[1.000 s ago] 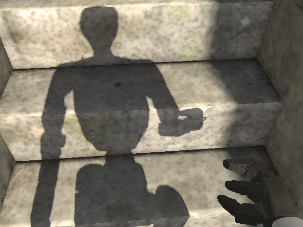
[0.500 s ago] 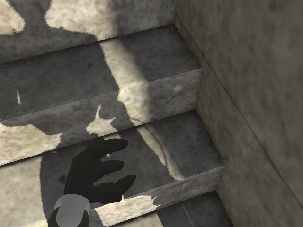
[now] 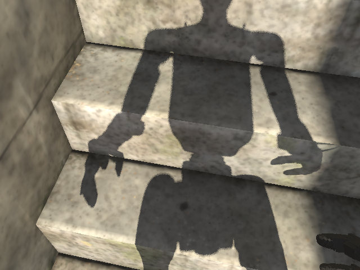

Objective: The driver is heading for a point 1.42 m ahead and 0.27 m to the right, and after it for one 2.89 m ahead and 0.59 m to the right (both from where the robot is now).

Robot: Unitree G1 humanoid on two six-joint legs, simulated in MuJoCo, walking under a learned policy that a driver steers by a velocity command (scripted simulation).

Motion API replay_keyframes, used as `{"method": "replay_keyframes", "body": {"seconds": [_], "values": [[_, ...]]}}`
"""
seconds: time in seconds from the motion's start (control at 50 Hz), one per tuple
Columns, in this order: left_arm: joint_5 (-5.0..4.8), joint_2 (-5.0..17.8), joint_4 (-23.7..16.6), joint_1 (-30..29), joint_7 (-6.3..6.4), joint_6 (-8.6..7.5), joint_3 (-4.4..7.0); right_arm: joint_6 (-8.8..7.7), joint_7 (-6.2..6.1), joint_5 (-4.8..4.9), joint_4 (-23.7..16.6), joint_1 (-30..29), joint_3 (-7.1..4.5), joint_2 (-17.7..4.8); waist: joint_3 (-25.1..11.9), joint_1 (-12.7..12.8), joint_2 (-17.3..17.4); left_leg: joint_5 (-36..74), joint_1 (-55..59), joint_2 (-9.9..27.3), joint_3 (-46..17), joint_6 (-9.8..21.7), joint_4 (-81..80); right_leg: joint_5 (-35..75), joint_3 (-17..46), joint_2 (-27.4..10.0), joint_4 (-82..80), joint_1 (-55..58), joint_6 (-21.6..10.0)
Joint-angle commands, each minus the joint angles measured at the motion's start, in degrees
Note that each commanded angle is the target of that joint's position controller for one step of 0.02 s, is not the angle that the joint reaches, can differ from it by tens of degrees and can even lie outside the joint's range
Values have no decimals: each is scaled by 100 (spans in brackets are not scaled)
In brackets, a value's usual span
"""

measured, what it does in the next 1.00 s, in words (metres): climbs, turning right: right foot 0.20 m higher, then right foot 0.21 m higher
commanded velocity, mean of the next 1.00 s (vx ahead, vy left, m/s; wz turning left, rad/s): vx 0.39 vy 0.00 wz -0.39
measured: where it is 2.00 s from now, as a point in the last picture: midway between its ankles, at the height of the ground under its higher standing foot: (251, 83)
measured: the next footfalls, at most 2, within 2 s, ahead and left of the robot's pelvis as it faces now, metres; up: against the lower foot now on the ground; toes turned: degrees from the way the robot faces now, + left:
right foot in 0.30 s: +0.04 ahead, -0.17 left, +0.20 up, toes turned +4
right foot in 0.76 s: +0.16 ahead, -0.08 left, +0.21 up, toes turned -14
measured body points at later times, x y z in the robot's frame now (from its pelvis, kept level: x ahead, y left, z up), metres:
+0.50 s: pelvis +0.06 +0.01 +0.08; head +0.08 +0.00 +0.53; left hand +0.20 +0.24 -0.02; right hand +0.29 -0.22 +0.00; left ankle -0.02 +0.09 -0.62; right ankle +0.00 -0.17 -0.51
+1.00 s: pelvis +0.18 +0.01 +0.20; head +0.17 +0.02 +0.65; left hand +0.27 +0.24 +0.07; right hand +0.35 -0.27 +0.20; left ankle +0.24 +0.17 -0.23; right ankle +0.12 -0.06 -0.51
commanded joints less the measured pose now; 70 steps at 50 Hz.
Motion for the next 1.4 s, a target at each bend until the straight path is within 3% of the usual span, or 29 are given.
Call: {"method": "replay_keyframes", "body": {"seconds": [0.02, 0.08, 0.22, 0.32, 0.38, 0.46, 0.48, 0.52, 0.54, 0.56, 0.58, 0.62, 0.64, 0.68, 0.72, 0.76, 0.8, 0.82, 0.84, 0.9, 1.08, 1.14, 1.2, 1.24, 1.26, 1.28, 1.32, 1.36, 1.4], "values": [[-9, -175, -634, -539, -209, -548, -52, 89, -111, -435, -202, 1243, -398, -1483, -1932, -526, 1343, 7808, 3287, 1786, -3214, 2282, -848, -733, 1324, 1531, 5855, -3325, 160], [176, -471, -1001, -893, -75, -480, -292, 164, -210, -23, -353, -42, -237, -961, -596, 183, 766, 5136, 1550, 1032, -2191, 1489, -850, 716, 1154, 1533, 5436, -3344, -131], [-137, -738, -817, -408, -66, -143, -461, -98, -360, -241, 324, 159, 194, -248, -432, 148, 440, 4246, 1394, 1428, -972, 1192, -1257, 405, 1961, 1977, 6925, -3811, -411], [-60, -1338, -1094, -950, 79, -93, -636, 72, -403, -175, 485, 114, 68, -995, -501, 382, 1321, 4381, 750, 1418, 106, 1130, -2275, -1164, 973, 1558, 3193, -2367, -565], [-134, -583, -678, -366, -262, -396, -395, 214, -440, -78, 262, 154, 2, -1026, -1314, 230, 181, 7506, 3054, 743, 956, 794, -998, 342, 361, 1848, 1016, -1774, -476], [-55, -189, 253, 1838, -20, -376, -16, -57, -269, -375, 80, -596, 153, -645, -1557, 1145, -870, 3392, 495, 141, 1570, 346, 922, 2312, 1073, 2186, 121, 562, -1246], [-14, 133, 117, 1400, -25, -522, 54, -159, -204, -355, -451, -1132, 324, 6, -867, 888, -2072, 288, -649, -452, 1331, 92, 2961, 3698, 2427, 1722, -475, 361, -1745], [-290, -552, -557, -611, -222, -850, -145, -525, -123, -71, -565, 276, 475, 179, -550, -396, -1740, -3090, -502, 244, -1113, -78, 5091, 4006, 3711, 1168, 1171, -2581, -1402], [-409, -979, -947, -1982, -348, -881, -281, -611, -179, -168, 122, 2550, 427, 108, -336, -1750, -943, -3536, 1338, 696, -1341, 508, 2528, 3812, 2853, 1713, 2473, -4925, -505], [-549, -1077, -1241, -3139, -333, -730, -358, -486, -325, -523, 979, 4741, 99, -641, 1, -2971, 1135, -232, 3779, 1300, -1097, 1467, -1636, 2523, 1566, 2844, 4929, -6821, 117], [-470, -1878, -1350, -2306, -192, -747, -513, -394, -131, -426, 1296, 3383, 172, -24, 493, -1591, 2011, 2625, 2995, 1042, -240, 953, -1123, -484, 1166, 2795, 7223, -6740, -322], [-495, -2279, -1697, -2345, -194, -795, -946, -417, 138, -671, 1273, 1488, 461, 788, 1074, -464, 1485, 3096, 1505, 594, 900, 586, -1697, -1051, 1025, 2568, 8214, -6430, -895], [-438, -2146, -1641, -1703, -232, -756, -943, -465, 166, -681, 1501, 900, 442, 675, 908, 52, 1439, 4463, 1145, 588, 871, 415, -1613, -318, 1179, 2468, 8100, -6317, -1000], [40, -912, -1407, 330, -564, -705, -741, -527, -33, -360, 1263, -845, 13, -978, -677, 1662, 1349, 7277, -289, 1463, 1290, 741, -3131, -194, 72, 1367, 4716, -2871, -734], [7, -760, -1318, 234, -449, -339, -703, -659, -104, 54, 1439, -393, -232, -1972, -1566, 1242, 1191, 9568, 31, 2773, -193, 1793, -3719, -386, -424, 1309, 3804, -594, -823], [66, 312, -1281, -113, -496, -110, -303, -507, -408, -25, 1767, 638, -217, -1889, -1987, 1093, -78, 13888, 2425, 2176, 930, 1673, -1029, -2186, -775, 2566, 1936, -624, -1197], [46, 622, -889, 1355, -502, -87, -68, -624, -431, 47, 1160, 762, -365, -2130, -2335, 1829, -1749, 9409, 232, 1256, 583, 1155, 1795, -2380, 2589, 2105, -781, 1461, -2606], [84, 984, -736, 1414, -354, -56, 27, -796, -357, -36, 928, -1, -297, -1621, -1870, 1703, -3131, 1464, -1262, -606, 372, 308, 5118, -2911, 6025, 827, -3190, 1630, -3699], [181, 129, -581, 1390, -283, -294, -314, -1100, -80, -65, 367, -1247, -111, -748, -1008, 1502, -1939, 1564, -1994, -858, -994, 285, 7319, -2789, 7630, 668, -4027, 599, -3510], [-193, -540, 100, 1378, -316, -687, -398, -1049, 3, -280, -179, -913, 370, 477, 999, 339, -494, 217, -3481, -662, -810, 251, 8349, -1297, 5565, 1200, -3227, -982, -2601], [-265, 78, 1015, 2179, -347, -582, -171, -712, -345, -201, -800, -805, 883, 1313, 38, 104, -648, 570, -4905, 131, 148, 119, 7769, 893, 3372, 1081, -3647, 19, -2160], [-252, 430, 1044, 1819, -235, -277, 30, -730, -244, -283, -915, -1360, 993, 1338, -1069, -145, -1154, -1595, -1534, -186, 1320, 291, 4148, 2363, 2261, 755, -4820, -932, -1951], [-241, 776, 904, 1024, -467, -635, 100, -652, -249, -196, 34, 979, 208, -70, -2243, -1078, -1759, -2492, 452, -796, 1002, 457, 3117, 10129, 1394, 636, -2027, 780, -1947], [81, -410, 264, 108, -677, -675, -147, -465, -213, -26, 1460, 3061, -86, -850, -1755, -1060, 2398, -4624, 2241, 422, -5363, 1981, -1414, 2783, 1207, 1873, 2687, -2707, -1486], [116, -627, 25, -198, -687, -675, -180, -464, -252, 27, 1333, 2140, -73, -705, -955, -727, 2123, -5324, 1482, 879, -6883, 1946, -2561, 2607, 1785, 1837, 4724, -3619, -1309], [97, -732, -233, -477, -681, -664, -310, -428, -252, 101, 1386, 1795, 6, -398, -19, -545, 1425, -4045, 528, 785, -5780, 1835, -2065, 2841, 1527, 1751, 5413, -3851, -1265], [270, -935, -310, -219, -691, -684, -442, -462, -212, 12, 1619, 1616, 200, 272, 390, -35, 363, -2773, -562, 484, -4699, 1595, -1474, 2806, 1462, 1601, 5599, -3683, -1203], [177, -1320, -603, -241, -617, -663, -662, -565, -180, -83, 1990, 1784, 382, 912, 582, 162, 660, -1941, -621, 199, -4042, 1502, -1275, 2305, 1270, 1581, 6486, -4346, -1190], [155, -1518, -737, -266, -576, -707, -839, -584, -98, 100, 2194, 2198, 314, 745, 616, 170, 364, -906, -479, 105, -3461, 1561, -1621, 1949, 996, 1445, 6362, -4584, -1036]]}}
